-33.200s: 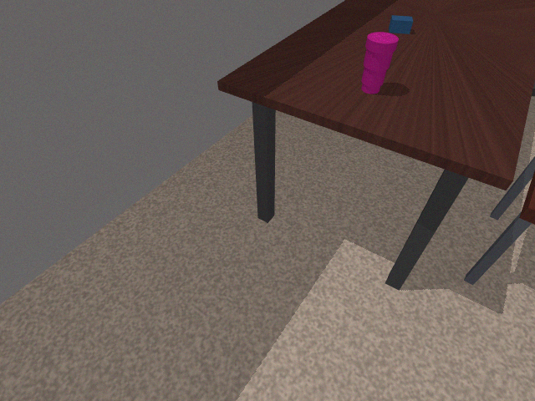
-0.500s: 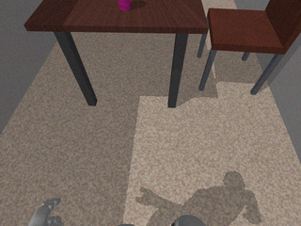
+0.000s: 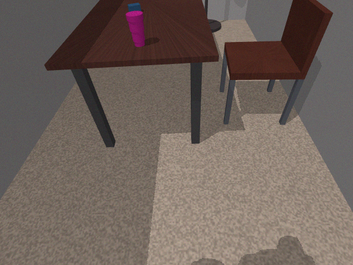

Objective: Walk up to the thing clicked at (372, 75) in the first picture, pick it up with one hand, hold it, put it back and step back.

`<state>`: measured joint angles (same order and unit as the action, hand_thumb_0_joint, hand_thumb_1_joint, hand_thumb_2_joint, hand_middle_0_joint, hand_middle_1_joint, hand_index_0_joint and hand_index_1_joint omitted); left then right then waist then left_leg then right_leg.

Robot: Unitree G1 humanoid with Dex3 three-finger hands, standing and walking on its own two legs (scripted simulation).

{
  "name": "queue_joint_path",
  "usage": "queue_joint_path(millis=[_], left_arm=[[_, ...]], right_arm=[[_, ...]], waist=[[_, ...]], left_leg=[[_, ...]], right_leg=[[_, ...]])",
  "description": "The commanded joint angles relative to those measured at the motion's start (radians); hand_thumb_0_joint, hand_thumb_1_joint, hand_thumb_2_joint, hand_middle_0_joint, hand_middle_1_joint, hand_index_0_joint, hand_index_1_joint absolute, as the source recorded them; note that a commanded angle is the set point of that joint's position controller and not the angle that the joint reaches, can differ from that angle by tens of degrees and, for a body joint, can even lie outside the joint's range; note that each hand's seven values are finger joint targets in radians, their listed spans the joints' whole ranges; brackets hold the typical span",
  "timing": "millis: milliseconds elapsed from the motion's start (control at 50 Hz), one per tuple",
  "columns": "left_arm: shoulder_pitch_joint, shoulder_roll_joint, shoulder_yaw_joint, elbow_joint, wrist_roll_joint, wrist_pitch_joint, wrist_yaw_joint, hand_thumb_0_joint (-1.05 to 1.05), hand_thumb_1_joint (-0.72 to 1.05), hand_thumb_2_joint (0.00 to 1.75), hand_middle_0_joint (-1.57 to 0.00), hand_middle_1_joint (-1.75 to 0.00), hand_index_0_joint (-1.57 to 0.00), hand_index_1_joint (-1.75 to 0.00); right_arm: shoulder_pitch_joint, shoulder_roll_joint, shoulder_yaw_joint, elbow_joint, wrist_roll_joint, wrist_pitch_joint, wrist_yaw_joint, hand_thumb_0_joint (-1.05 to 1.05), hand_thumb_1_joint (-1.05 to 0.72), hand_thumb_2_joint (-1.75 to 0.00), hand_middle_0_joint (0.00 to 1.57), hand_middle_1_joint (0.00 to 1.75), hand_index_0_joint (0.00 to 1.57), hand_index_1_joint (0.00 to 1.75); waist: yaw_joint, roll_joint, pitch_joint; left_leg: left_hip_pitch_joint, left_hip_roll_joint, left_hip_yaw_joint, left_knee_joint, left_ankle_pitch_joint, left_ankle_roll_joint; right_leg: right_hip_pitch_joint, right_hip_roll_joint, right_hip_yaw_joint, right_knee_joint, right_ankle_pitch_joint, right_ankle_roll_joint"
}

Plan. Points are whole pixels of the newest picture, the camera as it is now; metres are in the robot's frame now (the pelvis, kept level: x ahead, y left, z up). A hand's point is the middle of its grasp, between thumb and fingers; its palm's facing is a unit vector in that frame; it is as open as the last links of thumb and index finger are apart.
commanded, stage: step back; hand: left
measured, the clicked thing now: (137, 29) +1.18 +0.29 +0.06
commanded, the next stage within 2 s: stand in 0.72 s
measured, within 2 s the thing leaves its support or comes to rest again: neither
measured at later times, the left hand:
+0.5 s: hand out of the picture +0.15 +0.27 -0.14, palm faces +0.03 -0.92 -0.38, open 7.4 cm
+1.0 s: hand out of the picture +0.11 +0.29 -0.15, palm faces +0.06 -0.95 -0.32, open 7.4 cm
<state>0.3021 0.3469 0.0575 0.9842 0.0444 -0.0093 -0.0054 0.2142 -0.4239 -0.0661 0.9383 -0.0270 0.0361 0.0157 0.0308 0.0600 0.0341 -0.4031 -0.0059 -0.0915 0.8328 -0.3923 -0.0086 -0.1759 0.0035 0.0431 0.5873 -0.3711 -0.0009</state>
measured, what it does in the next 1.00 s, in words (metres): steps on the spot: left foot, then right foot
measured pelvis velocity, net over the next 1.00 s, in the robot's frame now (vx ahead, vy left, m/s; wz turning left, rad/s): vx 0.05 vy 0.03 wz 0.07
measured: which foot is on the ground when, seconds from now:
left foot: up 0.00-0.08, down 0.10-1.00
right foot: down 0.00-0.14, up 0.16-0.40, down 0.42-1.00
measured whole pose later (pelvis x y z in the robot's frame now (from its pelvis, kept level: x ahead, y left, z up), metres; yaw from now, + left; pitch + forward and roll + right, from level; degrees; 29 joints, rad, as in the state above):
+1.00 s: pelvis +0.05 +0.03 +0.01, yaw +4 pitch -3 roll +0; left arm 0.10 0.36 0.01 1.11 0.00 0.00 -0.02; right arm 0.10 -0.34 -0.01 1.09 0.00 -0.03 0.00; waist 0.01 -0.01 0.08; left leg -0.12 0.00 0.00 0.43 -0.26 0.00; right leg -0.17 -0.05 -0.02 0.42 -0.19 0.04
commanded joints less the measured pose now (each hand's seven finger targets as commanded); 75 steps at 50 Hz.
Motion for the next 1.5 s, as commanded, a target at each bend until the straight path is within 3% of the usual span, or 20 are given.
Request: queue_joint_path(millis=[0,80,100,120,140,160,220,340,380,400,440,460,520,620,660,700,780,900,1140,1480], left_arm=[[-0.113,0.322,0.078,-0.099,0.004,-0.044,0.018,0.00,0.90,0.90,-0.20,-0.30,-0.20,-0.30],[-0.119,0.276,0.055,-0.109,-0.008,-0.024,0.011,0.00,0.90,0.90,-0.20,-0.30,-0.20,-0.30],[-0.087,0.219,0.036,-0.105,-0.010,-0.021,0.009,0.00,0.90,0.90,-0.20,-0.30,-0.20,-0.30],[-0.106,0.160,0.020,-0.122,-0.030,-0.022,0.008,0.00,0.90,0.90,-0.20,-0.30,-0.20,-0.30],[-0.170,0.260,0.052,-0.117,-0.020,-0.019,0.022,0.00,0.90,0.90,-0.20,-0.30,-0.20,-0.30],[-0.181,0.278,0.050,-0.119,-0.022,-0.022,0.022,0.00,0.90,0.90,-0.20,-0.30,-0.20,-0.30],[-0.128,0.242,0.044,-0.108,-0.026,-0.029,0.008,0.00,0.90,0.90,-0.20,-0.30,-0.20,-0.30],[-0.126,0.194,0.041,-0.084,-0.033,-0.026,0.012,0.00,0.90,0.90,-0.20,-0.30,-0.20,-0.30],[-0.081,0.226,0.053,-0.052,-0.027,-0.031,0.022,0.00,0.90,0.90,-0.20,-0.30,-0.20,-0.30],[-0.074,0.271,0.067,-0.048,-0.018,-0.031,0.028,0.00,0.90,0.90,-0.20,-0.30,-0.20,-0.30],[-0.180,0.340,0.070,-0.082,-0.021,-0.031,0.024,0.00,0.90,0.90,-0.20,-0.30,-0.20,-0.30],[-0.257,0.342,0.069,-0.104,-0.016,-0.030,0.022,0.00,0.90,0.90,-0.20,-0.30,-0.20,-0.30],[-0.287,0.286,0.055,-0.098,-0.015,-0.027,0.024,0.00,0.90,0.90,-0.20,-0.30,-0.20,-0.30],[-0.311,0.281,0.050,-0.083,-0.022,-0.014,0.017,0.00,0.90,0.90,-0.20,-0.30,-0.20,-0.30],[-0.305,0.230,0.037,-0.091,-0.033,-0.008,0.014,0.00,0.90,0.90,-0.20,-0.30,-0.20,-0.30],[-0.250,0.176,0.012,-0.052,-0.065,0.003,0.014,0.00,0.90,0.90,-0.20,-0.30,-0.20,-0.30],[-0.284,0.202,0.010,0.002,-0.043,-0.019,0.002,0.00,0.90,0.90,-0.20,-0.30,-0.20,-0.30],[-0.271,0.204,-0.010,0.050,-0.047,-0.030,0.006,0.00,0.90,0.90,-0.20,-0.30,-0.20,-0.30],[-0.266,0.213,-0.024,0.101,-0.036,-0.032,0.008,0.00,0.90,0.90,-0.20,-0.30,-0.20,-0.30],[-0.248,0.223,-0.024,0.104,-0.036,-0.036,0.010,0.00,0.90,0.90,-0.20,-0.30,-0.20,-0.30]], right_arm=[[-0.113,-0.151,-0.037,-0.088,-0.008,-0.044,0.012,0.00,-0.90,-0.90,0.20,0.30,0.20,0.30],[0.004,-0.146,-0.049,-0.030,-0.007,-0.077,0.004,0.00,-0.90,-0.90,0.20,0.30,0.20,0.30],[0.060,-0.180,-0.066,-0.012,-0.011,-0.088,-0.004,0.00,-0.90,-0.90,0.20,0.30,0.20,0.30],[0.089,-0.264,-0.084,-0.012,-0.013,-0.094,-0.011,0.00,-0.90,-0.90,0.20,0.30,0.20,0.30],[0.118,-0.318,-0.094,-0.012,-0.005,-0.092,-0.009,0.00,-0.90,-0.90,0.20,0.30,0.20,0.30],[0.103,-0.306,-0.097,-0.008,-0.001,-0.089,-0.010,0.00,-0.90,-0.90,0.20,0.30,0.20,0.30],[0.051,-0.210,-0.064,-0.033,-0.005,-0.098,-0.019,0.00,-0.90,-0.90,0.20,0.30,0.20,0.30],[-0.022,-0.181,-0.034,-0.051,0.012,-0.077,-0.032,0.00,-0.90,-0.90,0.20,0.30,0.20,0.30],[-0.044,-0.133,-0.015,-0.058,0.030,-0.061,-0.036,0.00,-0.90,-0.90,0.20,0.30,0.20,0.30],[-0.036,-0.099,-0.002,-0.062,0.038,-0.059,-0.039,0.00,-0.90,-0.90,0.20,0.30,0.20,0.30],[0.007,-0.102,-0.003,-0.040,0.030,-0.041,-0.052,0.00,-0.90,-0.90,0.20,0.30,0.20,0.30],[0.040,-0.141,-0.015,-0.012,0.019,-0.035,-0.051,0.00,-0.90,-0.90,0.20,0.30,0.20,0.30],[0.038,-0.137,-0.010,0.024,0.020,-0.041,-0.040,0.00,-0.90,-0.90,0.20,0.30,0.20,0.30],[0.066,-0.111,-0.007,0.064,0.004,-0.059,-0.038,0.00,-0.90,-0.90,0.20,0.30,0.20,0.30],[0.049,-0.152,-0.022,0.073,-0.010,-0.069,-0.043,0.00,-0.90,-0.90,0.20,0.30,0.20,0.30],[-0.088,-0.235,-0.019,0.024,-0.007,-0.087,-0.034,0.00,-0.90,-0.90,0.20,0.30,0.20,0.30],[-0.139,-0.148,0.006,0.044,0.012,-0.090,-0.024,0.00,-0.90,-0.90,0.20,0.30,0.20,0.30],[-0.121,-0.147,0.008,0.095,0.023,-0.095,-0.027,0.00,-0.90,-0.90,0.20,0.30,0.20,0.30],[-0.171,-0.135,0.017,0.126,0.020,-0.071,-0.018,0.00,-0.90,-0.90,0.20,0.30,0.20,0.30],[-0.165,-0.138,0.023,0.151,0.019,-0.073,-0.013,0.00,-0.90,-0.90,0.20,0.30,0.20,0.30]], waist=[[0.021,-0.249,0.122],[-0.034,-0.211,0.004],[-0.052,-0.075,-0.061],[-0.064,0.141,-0.078],[-0.088,0.054,-0.034],[-0.073,0.025,0.008],[-0.028,0.035,0.002],[-0.002,0.115,-0.050],[0.030,0.040,-0.112],[0.035,-0.057,-0.138],[0.009,-0.210,-0.129],[-0.015,-0.218,-0.066],[-0.029,-0.208,0.021],[-0.053,-0.230,-0.042],[-0.042,-0.127,-0.082],[0.006,0.015,-0.070],[-0.010,0.006,-0.074],[-0.030,-0.008,-0.120],[-0.032,-0.063,-0.021],[-0.026,-0.062,-0.076]], left_leg=[[-0.013,0.010,0.032,-0.124,-0.050,-0.011],[0.246,-0.023,0.090,-0.436,0.068,0.024],[0.394,0.067,-0.073,-0.481,0.085,0.050],[0.472,0.280,-0.439,-0.555,0.021,0.153],[0.372,0.362,-0.551,-0.559,-0.035,0.259],[0.332,0.374,-0.519,-0.558,-0.009,0.294],[0.351,0.256,-0.250,-0.475,0.326,0.208],[0.177,0.177,-0.069,-0.333,0.627,0.157],[0.098,0.111,-0.025,-0.209,0.527,0.091],[0.004,0.057,-0.030,-0.141,0.380,0.055],[0.023,-0.023,0.008,0.053,-0.195,0.021],[0.080,0.009,0.008,0.095,-0.220,0.010],[0.040,0.006,0.018,0.026,-0.151,0.027],[0.155,0.003,0.127,-0.341,0.101,0.011],[0.219,0.090,-0.012,-0.408,0.295,0.043],[0.143,0.255,-0.219,-0.497,0.260,0.142],[0.137,0.153,-0.070,-0.490,0.268,0.047],[0.317,0.141,-0.013,-0.459,0.583,0.028],[0.267,0.128,0.003,-0.576,0.262,0.027],[0.291,0.137,0.005,-0.579,0.304,0.020]], right_leg=[[-0.137,-0.221,0.248,-0.301,-0.288,-0.160],[-0.094,-0.179,0.113,-0.064,0.141,-0.118],[-0.178,-0.122,0.049,0.148,0.204,-0.081],[-0.397,0.025,-0.077,0.351,-0.060,-0.021],[-0.400,-0.014,0.002,0.397,-0.225,-0.033],[-0.392,-0.043,0.028,0.382,-0.222,-0.039],[-0.362,-0.070,0.008,0.316,-0.137,-0.037],[-0.047,-0.010,-0.100,-0.029,0.102,-0.026],[0.127,-0.021,-0.071,-0.128,0.286,-0.041],[0.200,-0.110,0.051,-0.122,0.357,-0.069],[0.021,-0.404,0.365,-0.257,0.212,-0.242],[-0.101,-0.416,0.390,-0.253,0.150,-0.274],[-0.126,-0.291,0.190,-0.216,0.211,-0.189],[-0.086,-0.214,0.080,-0.101,0.259,-0.124],[-0.111,-0.164,0.036,0.004,0.291,-0.067],[-0.080,-0.040,-0.025,0.013,0.028,-0.021],[0.075,-0.107,0.018,-0.118,0.237,-0.031],[0.096,-0.125,0.011,-0.175,0.477,-0.028],[0.063,-0.136,0.021,-0.297,0.273,-0.008],[0.088,-0.147,0.023,-0.301,0.320,-0.014]])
